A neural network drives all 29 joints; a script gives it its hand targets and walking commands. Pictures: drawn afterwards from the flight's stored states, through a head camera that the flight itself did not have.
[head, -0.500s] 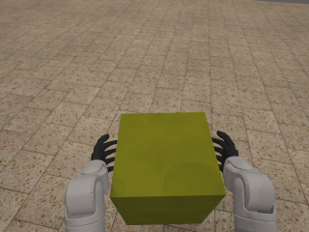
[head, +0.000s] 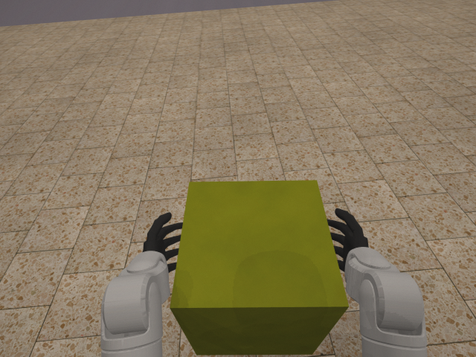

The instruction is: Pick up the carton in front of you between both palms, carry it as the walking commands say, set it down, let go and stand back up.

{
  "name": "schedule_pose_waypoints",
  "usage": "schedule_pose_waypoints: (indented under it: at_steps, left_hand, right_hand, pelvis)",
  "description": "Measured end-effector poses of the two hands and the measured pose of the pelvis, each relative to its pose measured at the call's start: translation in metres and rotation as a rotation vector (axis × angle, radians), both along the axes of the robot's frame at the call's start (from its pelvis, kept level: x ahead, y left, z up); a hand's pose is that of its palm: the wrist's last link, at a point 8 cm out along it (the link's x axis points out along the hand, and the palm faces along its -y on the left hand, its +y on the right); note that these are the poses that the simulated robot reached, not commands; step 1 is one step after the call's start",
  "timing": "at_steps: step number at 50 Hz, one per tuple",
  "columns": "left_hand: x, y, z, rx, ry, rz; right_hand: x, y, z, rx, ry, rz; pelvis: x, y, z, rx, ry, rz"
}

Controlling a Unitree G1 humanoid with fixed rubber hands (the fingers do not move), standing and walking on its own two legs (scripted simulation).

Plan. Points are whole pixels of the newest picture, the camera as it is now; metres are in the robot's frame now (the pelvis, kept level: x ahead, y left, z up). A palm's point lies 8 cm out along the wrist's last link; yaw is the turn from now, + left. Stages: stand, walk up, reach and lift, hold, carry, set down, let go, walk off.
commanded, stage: carry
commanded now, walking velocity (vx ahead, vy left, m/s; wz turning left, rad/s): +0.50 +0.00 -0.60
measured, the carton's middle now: (253, 272) +0.28 +0.00 +0.02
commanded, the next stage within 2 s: none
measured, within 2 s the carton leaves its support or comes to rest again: neither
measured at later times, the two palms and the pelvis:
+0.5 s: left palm (234, 133) +0.60 +0.03 +0.09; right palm (369, 153) +0.49 -0.25 +0.10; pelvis +0.30 -0.02 +0.00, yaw -20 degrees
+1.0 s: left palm (297, 73) +0.90 -0.17 +0.10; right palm (402, 91) +0.76 -0.44 +0.09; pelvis +0.60 -0.18 +0.00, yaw -25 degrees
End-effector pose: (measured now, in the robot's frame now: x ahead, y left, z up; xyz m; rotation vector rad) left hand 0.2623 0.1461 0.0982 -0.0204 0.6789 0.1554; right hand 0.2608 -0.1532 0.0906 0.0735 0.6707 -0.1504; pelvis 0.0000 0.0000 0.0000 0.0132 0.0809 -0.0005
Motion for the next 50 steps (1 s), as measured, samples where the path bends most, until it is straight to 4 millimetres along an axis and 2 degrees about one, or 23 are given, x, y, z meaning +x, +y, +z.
schedule_pose_waypoints:
  at_steps: [4, 7, 12, 17, 21, 24, 30, 35, 43, 46, 50]
  left_hand:
    - [0.068, 0.012, -0.020, -0.033, -0.002, -0.044]
    - [0.106, 0.009, -0.033, -0.052, 0.068, -0.088]
    - [0.164, -0.015, -0.028, -0.059, 0.104, -0.189]
    - [0.229, -0.049, -0.013, -0.050, 0.063, -0.286]
    - [0.281, -0.080, -0.004, -0.053, 0.018, -0.329]
    - [0.323, -0.108, -0.005, -0.054, -0.003, -0.348]
    - [0.406, -0.174, -0.026, -0.028, 0.005, -0.363]
    - [0.452, -0.215, -0.036, 0.005, 0.119, -0.389]
    - [0.541, -0.282, -0.012, 0.020, 0.066, -0.479]
    - [0.579, -0.301, -0.002, 0.010, 0.022, -0.497]
    - [0.636, -0.316, 0.001, -0.004, -0.021, -0.483]
  right_hand:
    - [0.055, 0.012, -0.010, -0.037, -0.001, -0.040]
    - [0.080, 0.011, -0.016, -0.065, 0.069, -0.076]
    - [0.107, -0.009, -0.009, -0.062, 0.106, -0.184]
    - [0.144, -0.036, 0.004, -0.059, 0.065, -0.277]
    - [0.185, -0.064, 0.012, -0.060, 0.020, -0.322]
    - [0.221, -0.089, 0.011, -0.057, -0.001, -0.343]
    - [0.300, -0.154, -0.017, -0.019, 0.004, -0.366]
    - [0.340, -0.192, -0.029, 0.014, 0.117, -0.393]
    - [0.403, -0.248, -0.013, 0.018, 0.066, -0.474]
    - [0.438, -0.265, -0.002, 0.011, 0.021, -0.493]
    - [0.500, -0.282, 0.003, 0.000, -0.022, -0.480]
  pelvis:
    - [0.061, 0.021, -0.017, 0.004, -0.008, -0.079]
    - [0.091, 0.028, -0.011, 0.007, -0.013, -0.144]
    - [0.143, 0.033, 0.007, -0.016, -0.019, -0.217]
    - [0.200, 0.025, 0.014, -0.035, -0.015, -0.271]
    - [0.249, 0.006, 0.010, -0.037, -0.020, -0.312]
    - [0.290, -0.016, 0.001, -0.037, -0.025, -0.339]
    - [0.368, -0.074, -0.025, -0.063, -0.043, -0.379]
    - [0.412, -0.104, -0.006, -0.029, -0.028, -0.421]
    - [0.500, -0.143, 0.011, 0.002, -0.014, -0.467]
    - [0.540, -0.158, 0.010, 0.005, -0.020, -0.459]
    - [0.599, -0.178, 0.001, 0.005, -0.028, -0.435]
